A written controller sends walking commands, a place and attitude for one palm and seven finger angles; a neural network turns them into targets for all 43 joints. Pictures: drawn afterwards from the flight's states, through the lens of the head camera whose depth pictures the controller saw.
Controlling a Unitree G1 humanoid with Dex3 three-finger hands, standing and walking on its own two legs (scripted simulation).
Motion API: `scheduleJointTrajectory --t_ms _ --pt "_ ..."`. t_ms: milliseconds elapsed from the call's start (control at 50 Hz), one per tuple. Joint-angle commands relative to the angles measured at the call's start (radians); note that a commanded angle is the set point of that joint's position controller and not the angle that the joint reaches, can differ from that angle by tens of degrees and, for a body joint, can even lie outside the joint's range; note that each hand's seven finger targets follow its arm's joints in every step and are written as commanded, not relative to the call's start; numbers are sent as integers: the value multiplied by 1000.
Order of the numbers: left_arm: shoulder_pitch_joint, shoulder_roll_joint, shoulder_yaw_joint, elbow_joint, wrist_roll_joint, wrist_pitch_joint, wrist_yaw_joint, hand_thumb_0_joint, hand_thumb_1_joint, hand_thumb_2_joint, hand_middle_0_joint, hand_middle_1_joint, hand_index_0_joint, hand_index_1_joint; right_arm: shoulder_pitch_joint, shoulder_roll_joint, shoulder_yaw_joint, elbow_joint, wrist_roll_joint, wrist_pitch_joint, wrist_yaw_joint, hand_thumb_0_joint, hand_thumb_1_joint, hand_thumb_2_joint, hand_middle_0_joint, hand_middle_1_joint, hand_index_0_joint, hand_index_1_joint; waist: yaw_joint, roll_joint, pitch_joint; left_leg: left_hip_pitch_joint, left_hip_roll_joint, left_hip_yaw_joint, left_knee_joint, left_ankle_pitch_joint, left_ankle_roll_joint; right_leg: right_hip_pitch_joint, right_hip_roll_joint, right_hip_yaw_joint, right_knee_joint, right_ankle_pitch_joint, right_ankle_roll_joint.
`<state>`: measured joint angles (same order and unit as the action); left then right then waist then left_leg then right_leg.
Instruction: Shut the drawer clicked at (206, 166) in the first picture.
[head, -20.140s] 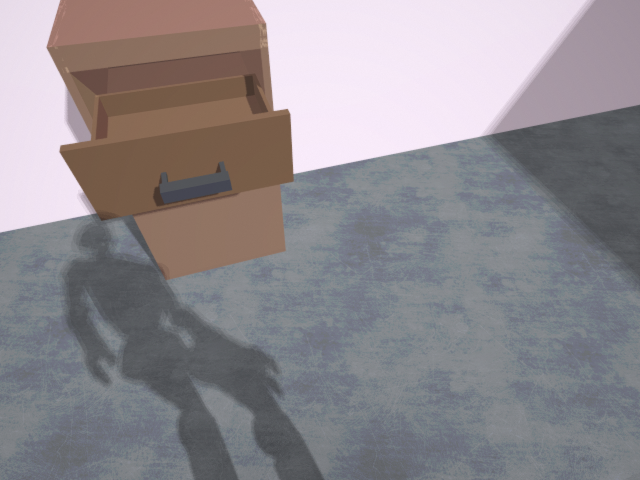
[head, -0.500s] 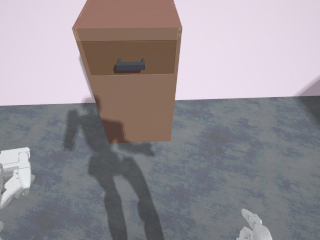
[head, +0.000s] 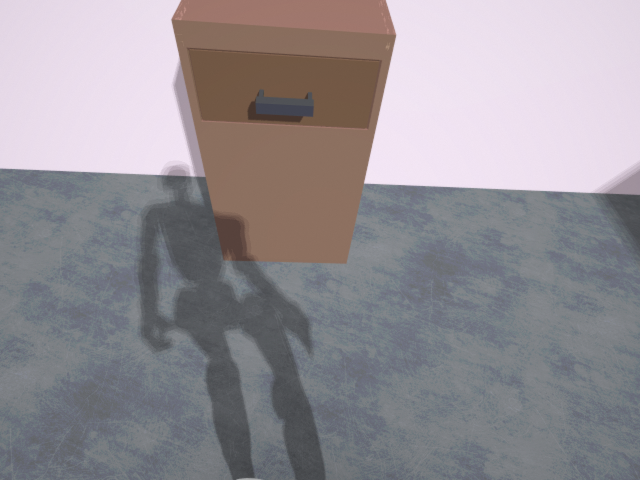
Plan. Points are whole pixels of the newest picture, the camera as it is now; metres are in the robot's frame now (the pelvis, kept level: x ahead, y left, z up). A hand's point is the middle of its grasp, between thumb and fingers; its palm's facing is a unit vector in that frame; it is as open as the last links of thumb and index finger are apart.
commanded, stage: let the arm hang, fingers relaxed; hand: left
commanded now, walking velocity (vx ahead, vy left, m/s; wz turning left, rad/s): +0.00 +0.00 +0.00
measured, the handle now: (285, 100) +0.90 +0.13 -0.05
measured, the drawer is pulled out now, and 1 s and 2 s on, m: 0.00 0.00 0.00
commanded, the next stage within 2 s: look to check the result in 0.72 s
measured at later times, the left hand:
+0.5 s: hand out of the picture +0.00 +0.18 -0.17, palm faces +0.00 -0.98 -0.18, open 7.2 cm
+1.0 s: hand out of the picture +0.01 +0.17 -0.17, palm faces +0.00 -0.98 -0.21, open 7.4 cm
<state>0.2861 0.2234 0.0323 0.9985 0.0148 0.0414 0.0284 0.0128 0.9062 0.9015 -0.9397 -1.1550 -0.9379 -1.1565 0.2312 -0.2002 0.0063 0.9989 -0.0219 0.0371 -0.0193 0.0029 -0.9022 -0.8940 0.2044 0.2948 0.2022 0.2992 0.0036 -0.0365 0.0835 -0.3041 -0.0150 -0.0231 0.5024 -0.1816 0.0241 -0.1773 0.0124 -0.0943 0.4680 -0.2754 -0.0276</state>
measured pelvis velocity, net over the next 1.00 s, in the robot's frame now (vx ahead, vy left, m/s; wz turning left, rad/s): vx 0.02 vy -0.01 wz -0.03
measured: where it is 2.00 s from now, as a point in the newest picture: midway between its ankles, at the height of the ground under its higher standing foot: outside the picture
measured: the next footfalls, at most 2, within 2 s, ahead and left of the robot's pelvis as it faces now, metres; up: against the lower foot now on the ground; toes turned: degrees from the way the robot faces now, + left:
none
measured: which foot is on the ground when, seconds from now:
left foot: down 0.00-1.00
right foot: down 0.00-1.00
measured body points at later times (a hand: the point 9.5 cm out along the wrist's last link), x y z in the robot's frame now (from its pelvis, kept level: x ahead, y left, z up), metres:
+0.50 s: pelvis +0.00 +0.01 +0.00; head +0.01 +0.01 +0.45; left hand +0.00 +0.23 -0.16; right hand -0.01 -0.20 -0.16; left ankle +0.05 +0.10 -0.74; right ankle -0.01 -0.10 -0.74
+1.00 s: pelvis +0.02 -0.01 +0.01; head +0.03 -0.01 +0.45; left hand +0.02 +0.22 -0.15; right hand +0.00 -0.23 -0.16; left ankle +0.05 +0.10 -0.74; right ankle -0.01 -0.10 -0.74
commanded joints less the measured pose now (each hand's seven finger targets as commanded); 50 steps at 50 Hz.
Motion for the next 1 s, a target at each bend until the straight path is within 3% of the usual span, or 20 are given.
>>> scheduleJointTrajectory --t_ms 0,60,200,360,460,640,980 --pt "27 97 3 24 -5 -43 -13 0 900 900 -600 -733 -600 -733 14 -110 -37 -10 2 -30 -14 0 -900 -900 200 300 200 300 -5 159 -89 59 103 -126 -162 -91 31 4 -102 126 -140 -41 -39" --pt "41 89 -3 77 -5 -45 -10 0 900 900 -480 -603 -480 -603 51 -106 -40 31 7 -30 -18 0 -900 -900 200 300 200 300 -8 70 -48 71 112 -126 -175 -75 36 -17 -102 113 -151 -38 -37" --pt "84 62 -10 139 -7 -43 -1 0 900 900 -200 -300 -200 -300 98 -78 -41 92 7 -30 -22 0 -900 -900 200 300 200 300 -6 33 -3 72 108 -120 -197 -105 38 -47 -100 113 -151 -77 -34" --pt "95 26 -8 146 -4 -43 6 0 900 900 -200 -300 -200 -300 112 -37 -38 116 3 -32 -22 0 -900 -900 200 300 200 300 -5 47 23 52 104 -111 -209 -114 36 -66 -97 117 -140 -80 -30" --pt "81 13 -5 141 -4 -48 8 0 900 900 -200 -300 -200 -300 112 -20 -36 121 3 -40 -23 0 -900 -900 200 300 200 300 -4 48 26 59 102 -98 -197 -42 32 -56 -102 115 -135 -27 -26" --pt "52 22 -1 130 -6 -56 9 0 900 900 -200 -300 -200 -300 110 -29 -36 121 6 -46 -26 0 -900 -900 200 300 200 300 -9 55 10 94 103 -74 -158 78 26 -32 -108 125 -144 45 -28" --pt "30 46 2 135 -9 -61 8 0 900 900 -200 -300 -200 -300 82 -58 -36 129 6 -49 -28 0 -900 -900 200 300 200 300 -12 43 -14 140 109 -63 -149 126 23 -5 -116 133 -162 91 -30"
